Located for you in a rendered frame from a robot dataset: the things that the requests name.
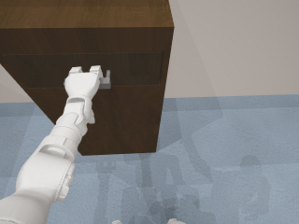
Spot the left robot forearm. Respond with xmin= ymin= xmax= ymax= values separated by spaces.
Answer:
xmin=15 ymin=94 xmax=93 ymax=191

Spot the robot left hand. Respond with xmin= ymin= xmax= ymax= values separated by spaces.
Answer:
xmin=64 ymin=65 xmax=103 ymax=124

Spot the drawer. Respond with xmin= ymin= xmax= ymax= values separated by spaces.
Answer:
xmin=2 ymin=51 xmax=163 ymax=88

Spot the cabinet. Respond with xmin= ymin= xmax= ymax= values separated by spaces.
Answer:
xmin=0 ymin=0 xmax=175 ymax=156

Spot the handle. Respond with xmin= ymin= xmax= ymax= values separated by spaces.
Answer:
xmin=64 ymin=70 xmax=111 ymax=90

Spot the robot left upper arm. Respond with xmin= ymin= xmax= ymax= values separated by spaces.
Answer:
xmin=0 ymin=152 xmax=76 ymax=224

